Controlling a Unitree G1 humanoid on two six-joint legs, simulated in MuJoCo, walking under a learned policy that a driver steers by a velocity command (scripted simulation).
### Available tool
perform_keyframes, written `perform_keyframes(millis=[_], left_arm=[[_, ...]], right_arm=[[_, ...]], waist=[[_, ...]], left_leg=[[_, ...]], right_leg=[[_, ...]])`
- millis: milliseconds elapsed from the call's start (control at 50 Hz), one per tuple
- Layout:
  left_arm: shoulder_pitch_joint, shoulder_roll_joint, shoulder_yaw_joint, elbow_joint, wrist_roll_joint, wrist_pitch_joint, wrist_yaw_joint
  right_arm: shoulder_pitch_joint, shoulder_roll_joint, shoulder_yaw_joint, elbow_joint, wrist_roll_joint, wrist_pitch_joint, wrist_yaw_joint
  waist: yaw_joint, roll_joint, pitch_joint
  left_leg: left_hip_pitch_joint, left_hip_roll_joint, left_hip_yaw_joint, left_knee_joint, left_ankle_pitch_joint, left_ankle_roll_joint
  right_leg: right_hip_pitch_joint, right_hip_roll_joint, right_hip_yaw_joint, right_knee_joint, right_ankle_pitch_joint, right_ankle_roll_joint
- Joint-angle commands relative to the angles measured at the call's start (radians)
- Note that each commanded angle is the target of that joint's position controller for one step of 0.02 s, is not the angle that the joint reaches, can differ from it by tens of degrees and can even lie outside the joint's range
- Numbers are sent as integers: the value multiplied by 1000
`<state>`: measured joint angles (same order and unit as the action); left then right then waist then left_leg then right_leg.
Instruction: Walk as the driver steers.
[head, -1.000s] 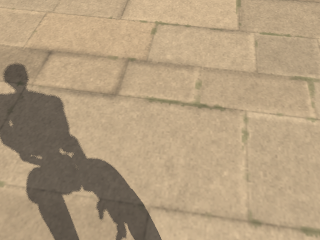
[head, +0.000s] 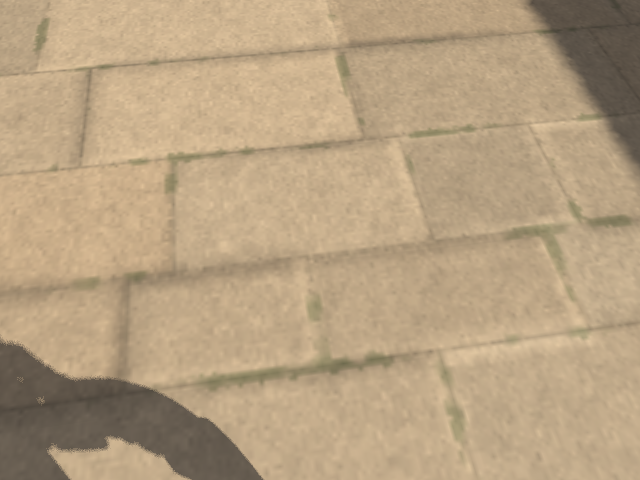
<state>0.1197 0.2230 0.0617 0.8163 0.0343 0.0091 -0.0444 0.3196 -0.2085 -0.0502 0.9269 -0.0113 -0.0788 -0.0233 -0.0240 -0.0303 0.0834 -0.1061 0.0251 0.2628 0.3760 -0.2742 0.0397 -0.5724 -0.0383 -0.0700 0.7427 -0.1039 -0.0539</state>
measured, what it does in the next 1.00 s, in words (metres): steps on the spot: right foot, then left foot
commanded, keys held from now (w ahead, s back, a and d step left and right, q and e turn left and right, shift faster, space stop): e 0.26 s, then no key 0.46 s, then w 0.28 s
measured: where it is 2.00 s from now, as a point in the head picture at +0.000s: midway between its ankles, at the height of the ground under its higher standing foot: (341, 455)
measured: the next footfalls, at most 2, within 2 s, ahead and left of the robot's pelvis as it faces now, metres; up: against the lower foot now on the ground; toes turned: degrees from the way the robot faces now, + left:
right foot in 0.10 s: +0.15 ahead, -0.09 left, +0.00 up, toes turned -7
left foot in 0.58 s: +0.11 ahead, +0.10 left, +0.00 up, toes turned -14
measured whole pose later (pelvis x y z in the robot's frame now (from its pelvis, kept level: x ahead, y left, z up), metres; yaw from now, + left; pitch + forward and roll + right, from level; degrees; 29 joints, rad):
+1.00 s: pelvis +0.09 +0.00 +0.00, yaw -14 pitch +0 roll +0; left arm 0.31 0.23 0.05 0.93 0.03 -0.05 0.00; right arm 0.28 -0.24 -0.06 0.87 -0.02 -0.01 0.01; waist 0.02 0.02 0.00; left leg -0.29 -0.01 0.03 0.76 -0.44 0.07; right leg -0.07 0.05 0.00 0.38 -0.31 -0.06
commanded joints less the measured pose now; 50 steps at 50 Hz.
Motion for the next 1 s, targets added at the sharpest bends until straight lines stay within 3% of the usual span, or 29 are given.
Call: perform_keyframes(millis=[20,60,80,100,120,140,180,200,240,300,400,480,520,560,580,600,620,640,660,720,760,800,820,880,900,920,940,960,1000], left_arm=[[31,49,7,-63,6,-3,-5],[70,69,17,-66,11,-12,-1],[137,74,23,-50,16,-25,6],[208,153,44,-42,24,-41,20],[192,286,76,-66,9,-36,32],[273,270,81,-65,-40,-19,36],[146,183,55,-76,-33,4,49],[99,148,45,-84,-32,9,55],[65,122,35,-99,-26,8,55],[83,156,43,-98,-17,-6,45],[108,151,37,-90,-8,4,45],[101,154,34,-81,-1,12,41],[102,151,30,-71,-2,17,42],[98,144,25,-59,-18,24,50],[116,114,16,-55,-23,21,54],[156,47,-3,-57,-28,16,57],[83,87,10,-70,-31,11,57],[72,102,13,-60,-12,11,50],[93,92,12,-43,-15,11,42],[127,77,6,-5,-14,12,42],[104,53,-9,9,-13,9,51],[53,76,-6,0,-3,1,51],[40,75,-7,-1,-2,-5,48],[128,60,-12,41,-3,-37,49],[198,87,-4,66,-4,-50,53],[282,143,12,95,-11,-58,56],[362,202,30,125,-21,-61,54],[383,199,30,137,-9,-62,52],[331,162,20,126,-2,-70,53]], right_arm=[[-14,-166,-39,-63,3,4,-8],[-11,-179,-46,-68,4,24,-14],[-8,-182,-48,-69,4,38,-13],[40,-183,-49,-82,2,45,-9],[89,-87,-27,-143,5,56,1],[35,-112,-28,-145,-15,77,0],[-64,-107,-26,-165,-3,82,-3],[-83,-119,-29,-170,-13,83,-6],[-38,-123,-33,-159,-31,102,-5],[-21,-98,-25,-160,-17,119,-1],[-87,-102,-21,-184,-12,131,-3],[-78,-98,-15,-184,-2,123,-5],[-44,-94,-13,-176,4,116,-9],[30,-76,-7,-151,4,103,-14],[20,-100,-8,-156,-7,92,-18],[20,-147,-8,-177,-27,80,-20],[-83,-179,-10,-191,-21,76,-13],[-127,-138,-1,-194,-20,66,-11],[-157,-116,7,-191,-14,56,-10],[-127,-123,9,-170,-4,47,-13],[-40,-132,5,-135,-9,50,-7],[25,-187,-20,-106,-9,68,-2],[38,-190,-26,-98,-9,75,0],[-8,-165,-31,-97,-4,71,10],[-57,-136,-25,-114,0,59,16],[-143,-94,-14,-153,3,46,26],[-208,-86,-12,-190,-8,35,32],[-260,-133,-25,-210,-18,33,30],[-220,-132,-30,-191,-13,33,39]], waist=[[24,153,-99],[34,142,-121],[68,89,-160],[96,-44,-231],[34,-248,-293],[106,-97,-384],[63,-17,-177],[38,-23,-128],[8,-37,-146],[4,-22,-186],[42,-84,-161],[50,-93,-139],[44,-92,-132],[6,-67,-115],[19,-8,-98],[39,157,-143],[42,231,-20],[57,175,-3],[76,168,-26],[63,178,-74],[15,179,-105],[-21,195,-50],[-25,187,-16],[31,138,4],[71,87,-21],[113,-56,-14],[144,-174,23],[159,-147,90],[105,-52,68]], left_leg=[[21,269,-63,23,753,98],[51,277,-61,164,762,82],[33,252,-36,318,711,54],[-95,195,-18,551,451,-6],[-426,4,-15,871,-399,-66],[-457,-11,-230,955,-427,-74],[-508,36,-275,900,-260,-70],[-496,49,-285,833,-199,-66],[-422,30,-278,789,-144,-64],[-390,13,-281,716,-125,-67],[-357,4,-282,550,-119,-64],[-253,-29,-260,404,-162,-37],[-186,-46,-246,293,-157,-15],[-45,-58,-230,38,-32,20],[0,11,-318,-68,-15,39],[47,227,-557,-179,-107,78],[-187,333,-676,-230,-45,153],[-250,298,-604,-217,28,163],[-237,242,-531,-192,98,140],[-79,162,-409,-82,447,117],[9,157,-428,-87,271,119],[39,169,-510,-124,-65,140],[28,180,-540,-141,-176,150],[-120,157,-524,-104,-209,139],[-231,121,-475,-42,-179,116],[-384,15,-347,108,-184,72],[-543,-65,-213,288,-169,41],[-671,-36,-216,411,-249,39],[-697,19,-268,540,-192,35]], right_leg=[[145,24,-32,-76,-55,-23],[197,51,-34,-147,-125,-52],[290,75,-37,-244,-53,-71],[463,-32,124,-308,273,-115],[674,-340,515,-271,803,-297],[656,-360,579,-318,710,-367],[464,-259,443,-402,389,-302],[405,-201,404,-427,299,-252],[345,-144,356,-439,274,-217],[345,-127,345,-448,235,-205],[329,-115,388,-512,-124,-183],[298,-118,413,-514,-197,-170],[291,-124,433,-503,-185,-157],[233,-98,423,-469,-203,-108],[184,-59,400,-429,-235,-55],[144,23,302,-253,-307,-5],[142,144,156,-197,-327,15],[246,99,174,-93,-295,22],[275,104,163,-66,-252,23],[277,92,121,-91,-252,43],[285,95,79,-187,-263,46],[235,110,31,-222,-292,34],[233,102,26,-256,-295,25],[442,71,57,-373,-240,-29],[574,25,123,-380,-258,-59],[658,-73,313,-463,-413,-113],[729,-227,535,-574,-471,-186],[741,-317,608,-602,-364,-236],[740,-288,521,-602,-244,-231]])
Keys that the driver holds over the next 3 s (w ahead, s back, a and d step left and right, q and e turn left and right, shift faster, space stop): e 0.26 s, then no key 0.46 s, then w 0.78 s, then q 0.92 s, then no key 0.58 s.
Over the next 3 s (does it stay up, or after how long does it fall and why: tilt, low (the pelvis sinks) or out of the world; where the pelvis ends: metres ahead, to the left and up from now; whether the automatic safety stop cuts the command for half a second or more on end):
stays up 0.47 -0.04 0.00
